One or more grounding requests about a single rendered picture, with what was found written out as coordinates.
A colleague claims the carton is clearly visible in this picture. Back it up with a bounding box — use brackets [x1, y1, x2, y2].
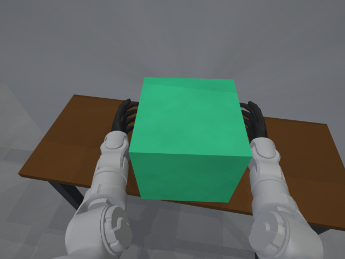
[128, 77, 253, 203]

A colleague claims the right robot forearm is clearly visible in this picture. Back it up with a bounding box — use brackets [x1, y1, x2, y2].
[248, 137, 312, 229]

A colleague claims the robot right upper arm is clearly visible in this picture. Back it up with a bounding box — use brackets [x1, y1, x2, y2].
[249, 210, 323, 259]

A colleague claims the left robot hand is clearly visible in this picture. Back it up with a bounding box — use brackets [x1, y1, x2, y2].
[111, 99, 139, 134]

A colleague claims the right robot hand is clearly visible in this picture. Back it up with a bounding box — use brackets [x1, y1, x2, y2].
[240, 101, 268, 143]

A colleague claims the robot left upper arm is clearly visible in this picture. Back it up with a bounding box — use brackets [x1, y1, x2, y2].
[52, 205, 133, 259]

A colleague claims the left robot forearm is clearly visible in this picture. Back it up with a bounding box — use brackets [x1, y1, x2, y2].
[65, 131, 130, 251]

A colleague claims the table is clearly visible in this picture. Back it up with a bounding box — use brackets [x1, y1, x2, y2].
[18, 94, 345, 259]

